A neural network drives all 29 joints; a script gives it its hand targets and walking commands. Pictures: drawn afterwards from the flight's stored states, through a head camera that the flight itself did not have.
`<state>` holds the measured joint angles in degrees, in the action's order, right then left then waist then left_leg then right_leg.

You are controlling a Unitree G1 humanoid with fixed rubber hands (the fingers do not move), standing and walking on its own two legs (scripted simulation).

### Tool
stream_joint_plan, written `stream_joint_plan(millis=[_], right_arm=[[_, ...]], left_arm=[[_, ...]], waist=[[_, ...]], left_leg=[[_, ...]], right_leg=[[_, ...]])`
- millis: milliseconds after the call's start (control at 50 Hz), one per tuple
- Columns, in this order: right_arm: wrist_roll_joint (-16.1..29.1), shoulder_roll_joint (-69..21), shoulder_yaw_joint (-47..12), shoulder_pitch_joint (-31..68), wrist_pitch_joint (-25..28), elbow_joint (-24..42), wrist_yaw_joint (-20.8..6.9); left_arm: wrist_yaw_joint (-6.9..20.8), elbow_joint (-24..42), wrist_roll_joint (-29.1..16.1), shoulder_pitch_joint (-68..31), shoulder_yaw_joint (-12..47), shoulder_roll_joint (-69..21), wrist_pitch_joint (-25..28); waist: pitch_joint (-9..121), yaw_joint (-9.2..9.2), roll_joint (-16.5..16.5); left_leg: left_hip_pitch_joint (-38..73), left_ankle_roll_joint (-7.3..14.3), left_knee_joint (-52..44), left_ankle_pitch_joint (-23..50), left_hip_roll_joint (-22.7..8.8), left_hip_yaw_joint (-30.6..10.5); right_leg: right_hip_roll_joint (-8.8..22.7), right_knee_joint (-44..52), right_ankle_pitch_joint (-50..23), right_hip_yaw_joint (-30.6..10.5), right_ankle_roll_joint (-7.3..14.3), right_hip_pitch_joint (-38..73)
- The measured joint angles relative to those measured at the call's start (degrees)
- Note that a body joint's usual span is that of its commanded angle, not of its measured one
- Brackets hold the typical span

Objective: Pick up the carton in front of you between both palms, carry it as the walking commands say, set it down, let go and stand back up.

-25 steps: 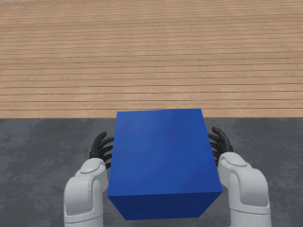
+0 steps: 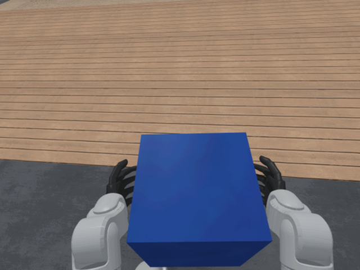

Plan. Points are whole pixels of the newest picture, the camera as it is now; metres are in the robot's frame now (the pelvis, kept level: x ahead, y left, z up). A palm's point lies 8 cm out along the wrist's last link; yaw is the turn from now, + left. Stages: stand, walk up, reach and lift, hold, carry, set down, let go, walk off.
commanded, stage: carry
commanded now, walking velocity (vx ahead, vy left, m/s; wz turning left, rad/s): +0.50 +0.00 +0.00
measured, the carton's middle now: (194, 205) +0.25 +0.00 +0.03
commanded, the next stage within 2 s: none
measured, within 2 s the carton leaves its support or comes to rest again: neither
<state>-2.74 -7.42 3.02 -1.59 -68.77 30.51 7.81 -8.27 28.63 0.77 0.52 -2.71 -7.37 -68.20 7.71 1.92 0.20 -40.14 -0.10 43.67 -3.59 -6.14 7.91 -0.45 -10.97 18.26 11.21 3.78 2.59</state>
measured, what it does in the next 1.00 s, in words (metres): walks ahead: left foot, then right foot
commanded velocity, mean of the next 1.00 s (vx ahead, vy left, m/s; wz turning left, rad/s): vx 0.50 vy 0.00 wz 0.00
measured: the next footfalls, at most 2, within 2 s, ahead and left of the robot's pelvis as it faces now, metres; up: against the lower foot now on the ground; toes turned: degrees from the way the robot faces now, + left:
left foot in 0.14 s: +0.31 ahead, +0.10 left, +0.00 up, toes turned +11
right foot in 0.66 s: +0.66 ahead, -0.11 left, +0.00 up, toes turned -13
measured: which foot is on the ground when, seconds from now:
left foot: up 0.00-0.12, down 0.14-0.68, up 0.70-1.00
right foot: down 0.00-0.14, up 0.16-0.64, down 0.66-1.00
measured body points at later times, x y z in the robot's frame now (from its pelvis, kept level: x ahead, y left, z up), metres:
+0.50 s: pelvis +0.34 +0.02 +0.01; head +0.34 +0.02 +0.46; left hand +0.60 +0.15 +0.08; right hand +0.58 -0.15 +0.08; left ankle +0.27 +0.09 -0.74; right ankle +0.48 -0.14 -0.69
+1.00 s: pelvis +0.68 -0.05 +0.01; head +0.70 -0.07 +0.45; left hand +0.99 +0.09 +0.14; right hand +0.99 -0.21 +0.13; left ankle +0.77 +0.11 -0.66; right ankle +0.62 -0.10 -0.74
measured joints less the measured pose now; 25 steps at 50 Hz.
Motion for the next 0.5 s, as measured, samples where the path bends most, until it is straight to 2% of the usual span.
stream_joint_plan(millis=[80,120,140,160,200,240,260,300,380,440,500], right_arm=[[0.04,-0.06,0.01,-0.61,-0.12,0.69,-0.01],[0.26,-0.07,-0.09,-0.69,-0.10,0.59,-0.01],[0.38,-0.06,-0.14,-0.62,-0.18,0.32,-0.01],[0.36,-0.08,-0.37,-0.43,0.20,-0.87,-0.01],[0.34,0.02,-0.25,0.65,0.61,-3.34,0.00],[0.42,0.02,-0.11,1.04,0.87,-4.28,-0.01],[0.49,-0.01,-0.03,0.81,1.14,-4.33,-0.02],[0.58,-0.06,0.11,0.16,1.78,-4.02,-0.04],[0.67,-0.12,0.10,-0.99,3.05,-3.01,-0.12],[0.81,-0.16,0.00,-1.48,3.14,-2.03,-0.18],[1.06,-0.17,-0.27,-1.59,2.86,-0.68,-0.19]], left_arm=[[0.02,0.45,0.06,0.31,0.32,-0.02,-0.19],[0.01,0.90,0.23,1.03,0.42,-0.07,-0.09],[0.01,1.02,0.36,1.56,0.45,-0.11,0.04],[0.02,0.42,0.39,1.55,0.04,-0.07,0.18],[0.02,-1.23,0.64,0.89,-0.54,0.00,0.26],[0.03,-1.86,0.82,0.62,-0.71,0.00,0.38],[0.04,-1.95,0.89,0.65,-0.60,-0.01,0.52],[0.09,-2.10,0.93,0.83,-0.24,-0.03,1.11],[0.30,-1.72,1.02,1.56,0.36,-0.13,2.54],[0.34,-0.69,1.14,2.30,0.73,-0.19,2.82],[0.33,1.25,1.29,2.63,0.87,-0.22,2.25]], waist=[[-1.55,-0.91,-0.21],[-2.34,-1.04,-0.82],[-2.55,-1.26,-0.75],[-2.73,-2.08,-1.93],[-3.41,-2.96,-2.36],[-4.44,-3.09,-1.53],[-4.73,-3.08,-1.10],[-4.98,-3.06,-0.28],[-4.15,-3.25,0.65],[-3.19,-3.00,0.62],[-2.70,-2.67,0.36]], left_leg=[[3.53,2.05,-11.02,4.17,2.57,4.08],[7.93,2.67,-14.53,3.64,4.47,6.35],[11.24,2.63,-16.40,2.14,5.21,7.68],[12.42,4.73,-15.28,0.39,6.12,8.57],[12.72,7.10,-11.57,-3.87,6.08,8.91],[15.27,7.21,-13.32,-5.02,5.78,9.12],[16.95,7.00,-15.13,-5.16,5.78,9.15],[20.65,6.34,-19.08,-5.28,5.81,8.96],[27.46,5.39,-25.26,-6.38,5.80,7.76],[32.38,4.40,-28.66,-7.96,5.87,7.02],[37.41,3.10,-30.81,-10.41,5.76,6.34]], right_leg=[[0.56,1.58,4.36,-0.61,-1.65,7.13],[1.53,-2.23,8.08,-1.40,-2.58,9.18],[1.99,-7.52,10.43,-1.81,-2.89,8.88],[3.51,-15.77,12.33,-1.97,-3.09,6.79],[3.82,-38.44,8.23,-5.39,-3.14,-3.23],[2.93,-55.04,5.35,-7.87,-2.08,-14.23],[3.05,-58.65,3.46,-8.09,-1.76,-18.93],[4.03,-58.51,0.23,-7.71,-1.84,-26.30],[6.33,-47.28,-4.61,-6.54,-3.34,-35.41],[7.62,-38.27,-9.96,-5.82,-4.49,-39.31],[7.80,-30.46,-14.48,-4.68,-4.65,-40.59]])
